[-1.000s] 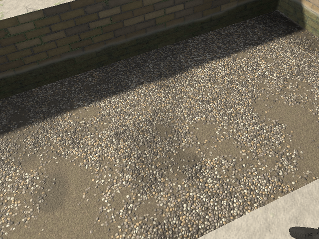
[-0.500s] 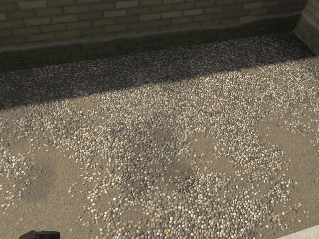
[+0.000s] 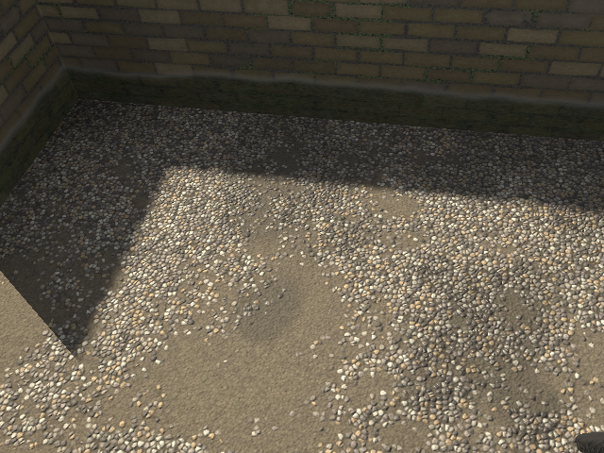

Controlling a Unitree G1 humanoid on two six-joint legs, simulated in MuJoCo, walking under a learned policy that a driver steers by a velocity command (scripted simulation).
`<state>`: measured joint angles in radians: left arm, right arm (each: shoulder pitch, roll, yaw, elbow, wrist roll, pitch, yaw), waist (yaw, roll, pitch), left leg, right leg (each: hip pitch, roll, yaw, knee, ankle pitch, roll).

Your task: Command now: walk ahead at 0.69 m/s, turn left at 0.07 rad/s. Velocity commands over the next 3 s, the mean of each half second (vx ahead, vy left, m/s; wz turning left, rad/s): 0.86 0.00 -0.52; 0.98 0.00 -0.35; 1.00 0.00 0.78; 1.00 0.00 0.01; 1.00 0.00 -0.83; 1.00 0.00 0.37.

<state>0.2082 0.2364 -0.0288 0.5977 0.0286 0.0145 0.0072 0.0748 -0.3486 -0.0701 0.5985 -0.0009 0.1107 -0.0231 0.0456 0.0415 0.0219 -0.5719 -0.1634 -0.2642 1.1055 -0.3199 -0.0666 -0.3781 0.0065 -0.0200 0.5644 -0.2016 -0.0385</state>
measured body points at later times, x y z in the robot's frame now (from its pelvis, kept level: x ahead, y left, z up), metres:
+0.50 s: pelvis -0.02 +0.01 -0.01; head +0.00 -0.02 +0.44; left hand +0.27 +0.15 -0.06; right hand +0.09 -0.26 -0.11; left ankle +0.02 +0.14 -0.73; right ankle +0.05 -0.09 -0.73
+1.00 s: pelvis -0.04 -0.03 -0.01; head -0.03 -0.02 +0.44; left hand +0.28 +0.03 -0.05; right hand +0.00 -0.32 -0.10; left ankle +0.00 +0.07 -0.73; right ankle +0.04 -0.09 -0.72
